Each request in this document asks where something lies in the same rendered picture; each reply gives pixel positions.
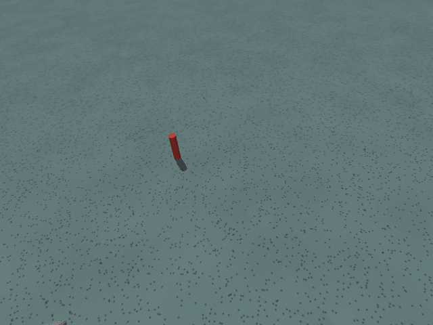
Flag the can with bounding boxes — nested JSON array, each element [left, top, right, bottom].
[[168, 133, 181, 160]]

